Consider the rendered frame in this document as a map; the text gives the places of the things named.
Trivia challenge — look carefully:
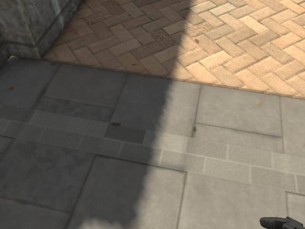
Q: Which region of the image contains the robot right hand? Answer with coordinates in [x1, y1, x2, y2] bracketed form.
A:
[259, 217, 305, 229]

